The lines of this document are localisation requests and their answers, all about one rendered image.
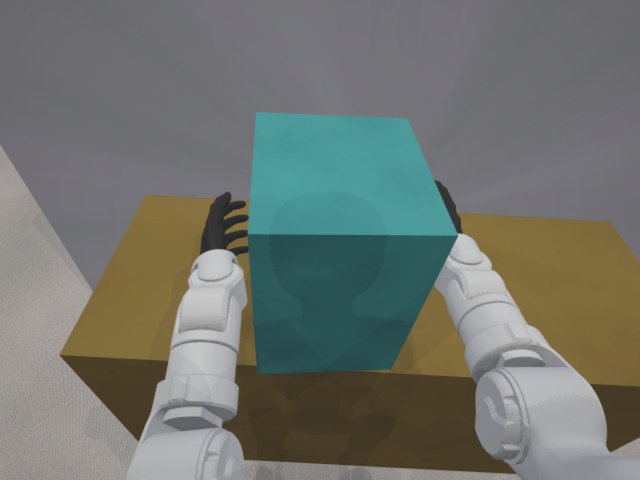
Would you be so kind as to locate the right robot forearm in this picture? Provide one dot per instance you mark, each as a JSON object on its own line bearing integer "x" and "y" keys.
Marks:
{"x": 492, "y": 328}

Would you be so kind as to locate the left robot forearm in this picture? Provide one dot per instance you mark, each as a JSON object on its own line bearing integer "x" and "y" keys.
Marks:
{"x": 199, "y": 390}

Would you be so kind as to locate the carton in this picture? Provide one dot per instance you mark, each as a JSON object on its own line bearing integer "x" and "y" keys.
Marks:
{"x": 347, "y": 234}

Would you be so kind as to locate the right robot upper arm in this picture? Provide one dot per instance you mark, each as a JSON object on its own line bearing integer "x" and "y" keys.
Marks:
{"x": 547, "y": 424}

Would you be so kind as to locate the left robot upper arm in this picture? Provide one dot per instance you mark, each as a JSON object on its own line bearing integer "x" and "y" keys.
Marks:
{"x": 202, "y": 454}

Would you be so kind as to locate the left robot hand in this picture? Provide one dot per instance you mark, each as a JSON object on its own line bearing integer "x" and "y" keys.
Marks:
{"x": 214, "y": 236}

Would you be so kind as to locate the right robot hand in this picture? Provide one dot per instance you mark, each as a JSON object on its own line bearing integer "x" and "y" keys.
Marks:
{"x": 450, "y": 205}

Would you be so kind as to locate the pedestal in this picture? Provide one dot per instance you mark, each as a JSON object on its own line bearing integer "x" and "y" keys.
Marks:
{"x": 576, "y": 281}

